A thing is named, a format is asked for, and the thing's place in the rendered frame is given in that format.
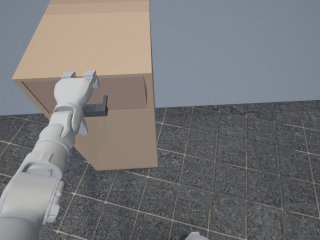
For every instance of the right robot shin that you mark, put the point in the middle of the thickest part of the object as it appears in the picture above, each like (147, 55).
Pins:
(193, 233)

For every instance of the robot left forearm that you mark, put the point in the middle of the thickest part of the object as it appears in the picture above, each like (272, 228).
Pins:
(48, 158)

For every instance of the cabinet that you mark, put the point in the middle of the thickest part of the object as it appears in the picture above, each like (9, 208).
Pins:
(113, 38)

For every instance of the handle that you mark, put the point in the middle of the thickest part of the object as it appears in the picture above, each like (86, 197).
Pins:
(96, 110)

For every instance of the drawer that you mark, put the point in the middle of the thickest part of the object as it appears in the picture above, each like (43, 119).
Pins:
(123, 93)

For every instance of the robot left hand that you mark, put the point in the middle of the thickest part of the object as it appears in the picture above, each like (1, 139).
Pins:
(77, 91)

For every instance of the robot left upper arm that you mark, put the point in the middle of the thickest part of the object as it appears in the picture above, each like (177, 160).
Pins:
(33, 200)

